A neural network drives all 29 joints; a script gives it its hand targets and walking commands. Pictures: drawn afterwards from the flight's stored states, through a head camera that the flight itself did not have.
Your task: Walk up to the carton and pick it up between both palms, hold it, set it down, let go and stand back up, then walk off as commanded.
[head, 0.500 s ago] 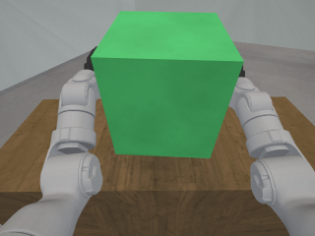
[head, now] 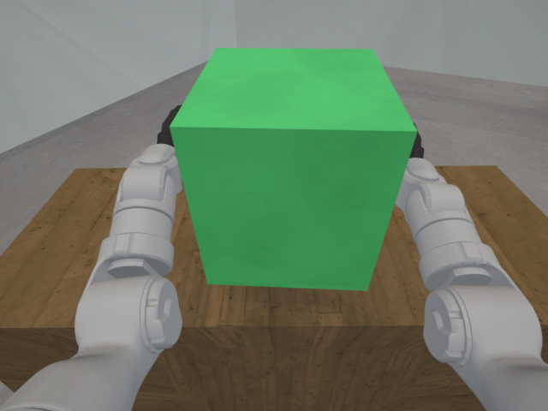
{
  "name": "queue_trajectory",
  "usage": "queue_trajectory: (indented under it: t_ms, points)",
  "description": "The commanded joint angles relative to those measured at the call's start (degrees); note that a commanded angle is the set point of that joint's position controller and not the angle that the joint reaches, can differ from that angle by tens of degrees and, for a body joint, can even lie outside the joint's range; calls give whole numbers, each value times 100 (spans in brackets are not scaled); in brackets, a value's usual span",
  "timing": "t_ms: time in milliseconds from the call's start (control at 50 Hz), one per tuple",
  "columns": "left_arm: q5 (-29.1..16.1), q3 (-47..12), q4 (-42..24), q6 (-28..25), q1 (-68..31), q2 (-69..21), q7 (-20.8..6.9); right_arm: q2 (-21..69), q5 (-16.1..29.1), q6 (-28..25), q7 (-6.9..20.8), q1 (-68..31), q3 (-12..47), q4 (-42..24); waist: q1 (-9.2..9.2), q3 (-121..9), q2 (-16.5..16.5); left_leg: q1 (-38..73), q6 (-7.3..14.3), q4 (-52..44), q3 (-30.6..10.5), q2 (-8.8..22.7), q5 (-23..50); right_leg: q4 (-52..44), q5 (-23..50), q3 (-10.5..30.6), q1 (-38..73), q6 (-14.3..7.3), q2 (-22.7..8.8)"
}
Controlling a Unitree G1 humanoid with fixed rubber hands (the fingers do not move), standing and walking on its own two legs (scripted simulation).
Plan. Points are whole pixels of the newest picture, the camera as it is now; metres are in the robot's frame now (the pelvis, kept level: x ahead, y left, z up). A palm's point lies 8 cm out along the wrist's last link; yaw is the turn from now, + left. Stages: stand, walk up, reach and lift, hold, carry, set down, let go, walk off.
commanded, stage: set down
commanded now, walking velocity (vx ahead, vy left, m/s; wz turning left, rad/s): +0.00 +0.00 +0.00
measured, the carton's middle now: (290, 166) +0.43 -0.02 +0.19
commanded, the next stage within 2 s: none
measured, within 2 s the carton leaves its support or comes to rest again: neither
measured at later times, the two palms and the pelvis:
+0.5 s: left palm (172, 152) +0.44 +0.16 +0.22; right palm (393, 159) +0.42 -0.18 +0.21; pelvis +0.02 +0.00 +0.00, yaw +0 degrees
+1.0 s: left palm (171, 168) +0.45 +0.17 +0.18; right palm (385, 169) +0.42 -0.17 +0.19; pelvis +0.02 +0.00 +0.00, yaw +0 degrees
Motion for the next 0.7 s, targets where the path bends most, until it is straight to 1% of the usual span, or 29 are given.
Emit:
queue_trajectory:
  t_ms: [0,60,140,180,280,360,420,500,540,600,680]
  points:
    - [-1058,-1942,-1057,-990,-5379,-3145,-552,3528,5,-923,925,-6256,1423,-2265,-55,-2978,-158,791,112,-187,28,-232,502,-446,1524,-59,1802,455,81]
    - [-959,-1915,-809,-1018,-5148,-3000,-534,3454,-35,-890,873,-5888,1398,-2016,-147,-2898,-127,807,86,-145,16,-256,663,-403,2010,-24,1936,483,57]
    - [-675,-1640,-486,-956,-4700,-2744,-661,3273,-132,-806,796,-5398,1265,-1690,-269,-2439,-160,678,77,-210,48,-290,723,-390,2451,19,2155,532,22]
    - [-638,-1630,-546,-958,-4609,-2717,-707,3272,-137,-813,769,-5314,1292,-1744,-293,-2478,-164,684,63,-192,62,-296,875,-335,2765,33,2282,553,3]
    - [-766,-1919,-913,-1050,-4627,-2875,-715,3367,-86,-911,717,-5269,1460,-2076,-428,-2971,-26,862,-36,-18,25,-317,1503,-130,3763,25,2553,570,-10]
    - [-784,-2014,-943,-1117,-4615,-2926,-708,3385,-156,-955,698,-5174,1417,-2092,-525,-3085,68,976,-94,52,6,-316,1723,-74,4090,7,2582,563,-19]
    - [-691,-1857,-691,-1160,-4582,-2809,-745,3343,-307,-952,703,-5086,1249,-1920,-554,-2874,30,869,-80,-2,29,-316,1533,-102,3957,22,2557,568,-44]
    - [-509,-1490,-238,-1237,-4575,-2581,-844,3275,-605,-955,738,-4971,862,-1623,-581,-2432,-70,622,-19,-178,91,-306,981,-205,3319,25,2441,574,-82]
    - [-489,-1385,-113,-1311,-4670,-2523,-884,3278,-736,-977,766,-4954,692,-1542,-601,-2312,-71,549,-7,-246,107,-296,802,-235,3019,7,2359,567,-86]
    - [-527,-1342,21,-1460,-4873,-2478,-901,3298,-917,-1029,822,-4986,514,-1470,-610,-2284,-19,511,-12,-295,116,-281,662,-251,2690,-25,2245,544,-87]
    - [-628,-1411,115,-1674,-5159,-2488,-873,3387,-1101,-1112,884,-5052,374,-1418,-613,-2454,59,555,-43,-282,112,-258,689,-217,2580,-49,2164,518,-88]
